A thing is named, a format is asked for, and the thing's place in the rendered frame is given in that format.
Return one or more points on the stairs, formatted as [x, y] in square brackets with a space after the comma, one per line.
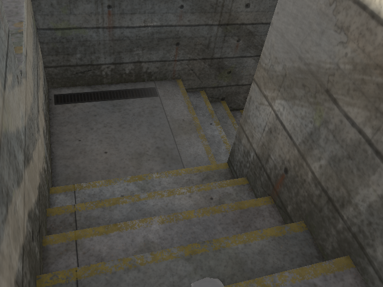
[218, 123]
[173, 228]

